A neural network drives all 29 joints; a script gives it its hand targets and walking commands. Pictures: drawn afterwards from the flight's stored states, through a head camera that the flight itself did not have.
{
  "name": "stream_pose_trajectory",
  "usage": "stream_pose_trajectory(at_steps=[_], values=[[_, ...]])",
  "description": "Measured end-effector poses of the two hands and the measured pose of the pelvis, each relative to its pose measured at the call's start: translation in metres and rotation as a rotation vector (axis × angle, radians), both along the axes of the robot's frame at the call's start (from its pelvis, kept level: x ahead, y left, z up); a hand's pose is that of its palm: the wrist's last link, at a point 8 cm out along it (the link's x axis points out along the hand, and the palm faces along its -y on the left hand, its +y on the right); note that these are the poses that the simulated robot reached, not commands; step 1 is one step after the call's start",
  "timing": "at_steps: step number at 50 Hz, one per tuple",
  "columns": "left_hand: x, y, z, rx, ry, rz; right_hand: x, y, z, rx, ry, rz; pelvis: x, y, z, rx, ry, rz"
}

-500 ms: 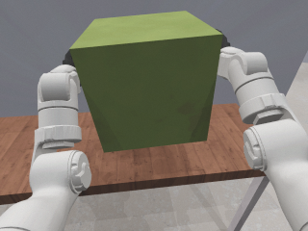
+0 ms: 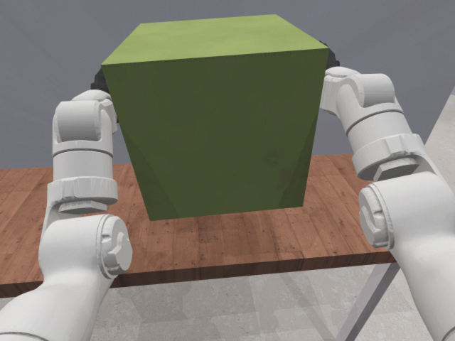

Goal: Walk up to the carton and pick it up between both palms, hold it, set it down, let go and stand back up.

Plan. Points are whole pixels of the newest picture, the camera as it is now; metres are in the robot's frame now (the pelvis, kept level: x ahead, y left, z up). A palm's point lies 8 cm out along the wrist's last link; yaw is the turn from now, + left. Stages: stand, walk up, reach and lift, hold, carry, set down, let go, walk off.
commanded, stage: hold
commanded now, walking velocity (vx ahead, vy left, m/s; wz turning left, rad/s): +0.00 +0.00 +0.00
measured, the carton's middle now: (217, 110) +0.41 +0.01 +0.28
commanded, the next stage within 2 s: none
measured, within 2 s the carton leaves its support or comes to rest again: neither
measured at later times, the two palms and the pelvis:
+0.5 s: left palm (111, 104) +0.37 +0.18 +0.31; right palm (332, 87) +0.37 -0.17 +0.34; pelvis +0.00 +0.00 +0.00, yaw +0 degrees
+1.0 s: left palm (107, 103) +0.37 +0.19 +0.31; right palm (329, 82) +0.37 -0.16 +0.34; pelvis +0.00 +0.00 +0.00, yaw +0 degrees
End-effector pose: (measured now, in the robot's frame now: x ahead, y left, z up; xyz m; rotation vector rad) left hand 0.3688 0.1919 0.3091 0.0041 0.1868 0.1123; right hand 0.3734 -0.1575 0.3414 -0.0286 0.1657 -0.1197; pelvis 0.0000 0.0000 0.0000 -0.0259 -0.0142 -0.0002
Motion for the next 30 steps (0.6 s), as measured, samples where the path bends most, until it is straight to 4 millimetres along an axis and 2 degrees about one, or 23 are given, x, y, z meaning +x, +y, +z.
stream_pose_trajectory(at_steps=[7,30], values=[[0.002,-0.002,-0.003,0.010,0.004,-0.007,0.001,-0.002,-0.001,0.005,0.005,-0.006,0.003,0.001,0.000,0.000,-0.003,0.001],[-0.001,-0.010,0.002,0.019,-0.001,0.006,0.000,-0.011,-0.005,0.023,0.003,0.004,0.003,-0.001,0.000,0.002,-0.007,-0.005]])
